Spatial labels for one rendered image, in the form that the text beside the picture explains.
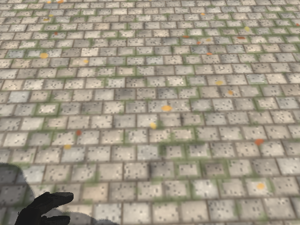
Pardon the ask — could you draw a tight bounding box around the robot left hand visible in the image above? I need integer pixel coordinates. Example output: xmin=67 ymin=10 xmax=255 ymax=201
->
xmin=14 ymin=191 xmax=74 ymax=225

